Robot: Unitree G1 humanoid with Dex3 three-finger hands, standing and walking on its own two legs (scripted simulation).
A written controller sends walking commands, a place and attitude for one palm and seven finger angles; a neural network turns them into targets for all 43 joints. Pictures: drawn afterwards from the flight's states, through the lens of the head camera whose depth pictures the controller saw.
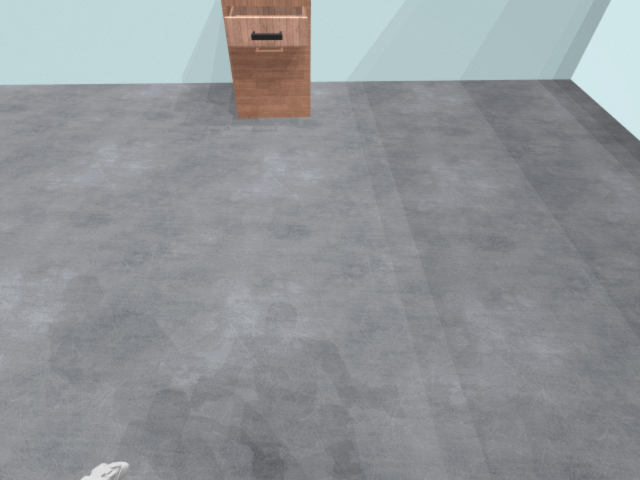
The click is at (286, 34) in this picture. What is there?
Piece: drawer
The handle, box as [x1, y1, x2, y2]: [251, 31, 281, 39]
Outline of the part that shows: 251,33 252,39 281,39 281,31 279,33 255,33 254,31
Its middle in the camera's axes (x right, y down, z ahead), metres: -0.26 -0.97 +1.84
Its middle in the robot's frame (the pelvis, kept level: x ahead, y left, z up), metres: +1.99 +0.36 -0.23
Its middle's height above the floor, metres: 0.54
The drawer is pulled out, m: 0.15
